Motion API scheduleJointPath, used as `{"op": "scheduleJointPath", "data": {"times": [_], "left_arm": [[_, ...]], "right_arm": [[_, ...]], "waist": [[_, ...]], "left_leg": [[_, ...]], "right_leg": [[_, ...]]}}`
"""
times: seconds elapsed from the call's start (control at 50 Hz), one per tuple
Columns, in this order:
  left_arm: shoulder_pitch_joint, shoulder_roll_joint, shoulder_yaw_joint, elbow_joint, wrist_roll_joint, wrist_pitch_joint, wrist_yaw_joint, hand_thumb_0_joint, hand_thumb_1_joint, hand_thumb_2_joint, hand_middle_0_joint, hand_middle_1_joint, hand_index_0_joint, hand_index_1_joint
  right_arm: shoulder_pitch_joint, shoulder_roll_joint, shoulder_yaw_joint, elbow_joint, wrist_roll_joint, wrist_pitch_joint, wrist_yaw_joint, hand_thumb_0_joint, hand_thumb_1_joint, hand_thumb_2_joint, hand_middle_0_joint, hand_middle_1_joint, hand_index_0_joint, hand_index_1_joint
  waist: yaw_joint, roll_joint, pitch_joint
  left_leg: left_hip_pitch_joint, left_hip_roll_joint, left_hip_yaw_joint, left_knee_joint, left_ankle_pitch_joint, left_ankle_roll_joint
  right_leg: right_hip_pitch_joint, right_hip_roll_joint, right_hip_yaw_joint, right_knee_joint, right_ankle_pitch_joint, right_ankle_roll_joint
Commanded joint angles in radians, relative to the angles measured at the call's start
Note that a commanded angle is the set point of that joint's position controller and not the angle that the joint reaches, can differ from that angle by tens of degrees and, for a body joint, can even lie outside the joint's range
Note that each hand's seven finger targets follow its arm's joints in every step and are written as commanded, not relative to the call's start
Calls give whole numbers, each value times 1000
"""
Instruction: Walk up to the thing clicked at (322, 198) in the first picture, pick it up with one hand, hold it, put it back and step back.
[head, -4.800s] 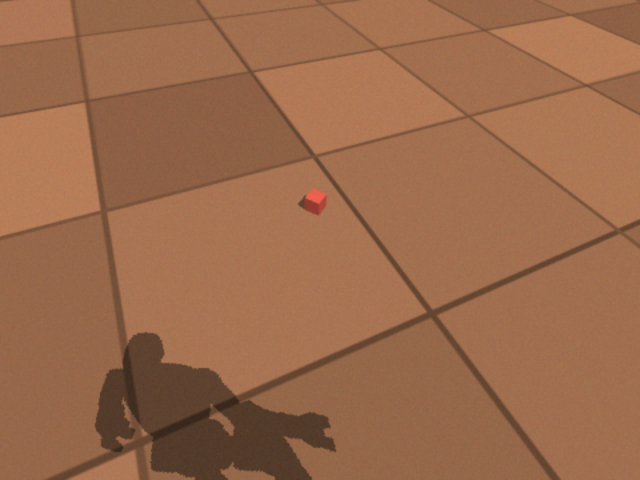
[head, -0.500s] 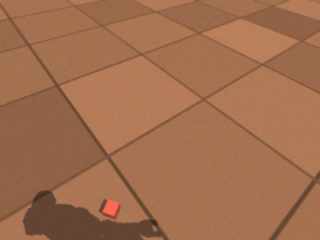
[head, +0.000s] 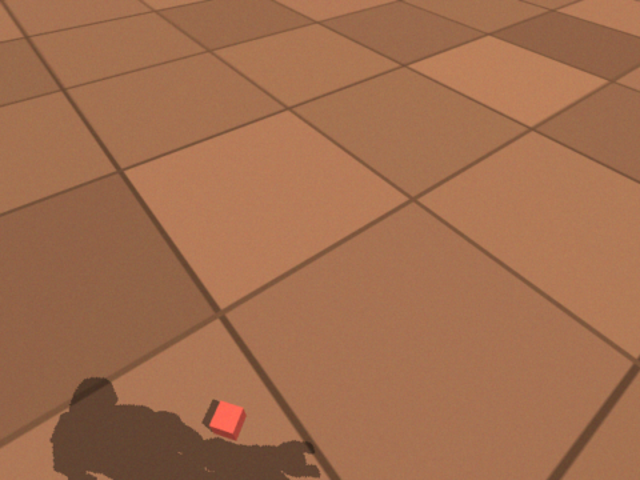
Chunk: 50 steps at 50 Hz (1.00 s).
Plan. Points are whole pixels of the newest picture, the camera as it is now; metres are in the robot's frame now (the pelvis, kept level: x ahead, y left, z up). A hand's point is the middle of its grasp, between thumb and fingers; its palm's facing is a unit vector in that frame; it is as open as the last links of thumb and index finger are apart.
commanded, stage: walk up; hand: left
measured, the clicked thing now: (228, 420) +0.42 +0.25 -0.75
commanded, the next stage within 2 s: stand in 0.16 s
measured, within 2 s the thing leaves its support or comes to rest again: neither
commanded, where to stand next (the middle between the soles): +0.05 +0.00 m, yaw +1 degrees
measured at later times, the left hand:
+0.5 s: hand out of the picture +0.09 +0.25 -0.15, palm faces -0.02 -0.94 -0.34, open 7.3 cm
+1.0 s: hand out of the picture +0.08 +0.24 -0.16, palm faces -0.02 -0.94 -0.34, open 7.3 cm
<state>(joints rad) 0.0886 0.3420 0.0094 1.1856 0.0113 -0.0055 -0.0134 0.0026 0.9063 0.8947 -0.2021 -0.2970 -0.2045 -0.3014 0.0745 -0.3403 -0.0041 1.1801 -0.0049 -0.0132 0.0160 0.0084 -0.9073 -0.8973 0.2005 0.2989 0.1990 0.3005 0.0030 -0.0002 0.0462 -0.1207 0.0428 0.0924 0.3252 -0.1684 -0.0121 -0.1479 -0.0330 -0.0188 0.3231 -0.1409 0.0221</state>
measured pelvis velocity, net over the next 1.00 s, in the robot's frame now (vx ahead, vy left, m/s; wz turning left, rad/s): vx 0.01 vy -0.01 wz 0.02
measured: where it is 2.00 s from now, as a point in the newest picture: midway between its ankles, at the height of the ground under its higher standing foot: outside the picture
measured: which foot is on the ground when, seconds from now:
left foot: down 0.00-1.00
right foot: down 0.00-1.00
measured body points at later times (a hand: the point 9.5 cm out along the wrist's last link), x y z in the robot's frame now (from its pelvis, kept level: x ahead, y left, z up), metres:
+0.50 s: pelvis +0.01 +0.00 +0.00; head +0.01 +0.00 +0.45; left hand +0.09 +0.30 -0.13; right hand +0.09 -0.30 -0.13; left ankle +0.01 +0.12 -0.75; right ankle +0.02 -0.13 -0.75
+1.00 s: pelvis +0.01 -0.01 +0.00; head +0.02 -0.01 +0.45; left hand +0.09 +0.29 -0.13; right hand +0.09 -0.31 -0.13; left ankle +0.01 +0.12 -0.75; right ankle +0.02 -0.13 -0.75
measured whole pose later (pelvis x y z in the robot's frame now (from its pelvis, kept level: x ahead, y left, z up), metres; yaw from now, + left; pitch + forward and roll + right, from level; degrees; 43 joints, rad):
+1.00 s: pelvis +0.01 -0.01 +0.00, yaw +1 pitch -2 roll +0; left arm 0.10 0.35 -0.01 1.14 0.01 -0.01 -0.01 0.00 0.91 0.89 -0.20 -0.30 -0.21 -0.30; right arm 0.10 -0.34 0.00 1.15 -0.01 -0.01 0.01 0.01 -0.91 -0.90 0.20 0.30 0.20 0.30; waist -0.01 0.00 0.04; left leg -0.10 0.05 0.07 0.30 -0.17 -0.03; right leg -0.12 -0.03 -0.04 0.31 -0.16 0.01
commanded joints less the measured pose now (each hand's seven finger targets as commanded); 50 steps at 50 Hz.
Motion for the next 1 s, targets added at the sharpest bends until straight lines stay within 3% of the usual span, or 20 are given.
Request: {"op": "scheduleJointPath", "data": {"times": [0.0, 0.1, 0.2, 0.34, 0.98], "left_arm": [[-63, 204, 35, -62, -3, -21, 15, 0, 900, 900, -200, -300, -200, -300], [-68, 204, 36, -72, -3, -20, 16, 0, 900, 900, -200, -300, -200, -300], [-55, 211, 32, -82, 1, -24, 21, 0, 900, 900, -200, -300, -200, -300], [-62, 220, 30, -94, -2, -23, 20, 0, 900, 900, -200, -300, -200, -300], [-43, 228, 23, -106, -2, -27, 21, 0, 900, 900, -200, -300, -200, -300]], "right_arm": [[-58, -222, -42, -61, -1, -18, -16, 0, -900, -900, 200, 300, 200, 300], [-54, -223, -42, -63, -4, -17, -17, 0, -900, -900, 200, 300, 200, 300], [-59, -217, -42, -74, -7, -21, -21, 0, -900, -900, 200, 300, 200, 300], [-53, -214, -40, -78, -6, -18, -20, 0, -900, -900, 200, 300, 200, 300], [-22, -216, -37, -84, -8, -14, -18, 0, -900, -900, 200, 300, 200, 300]], "waist": [[-7, -1, -85], [-6, 8, -93], [-9, 9, -98], [-12, 12, -70], [-14, 1, -81]], "left_leg": [[45, 114, -112, -70, 46, 28], [37, 113, -111, -76, 50, 25], [60, 124, -119, -78, 143, 18], [32, 113, -116, -88, 70, 12], [49, 116, -113, -67, 90, 18]], "right_leg": [[0, -98, 88, -54, 74, -29], [17, -102, 94, -51, 87, -29], [24, -106, 77, -36, 117, -30], [26, -109, 85, -59, 65, -32], [34, -116, 86, -65, 96, -38]]}}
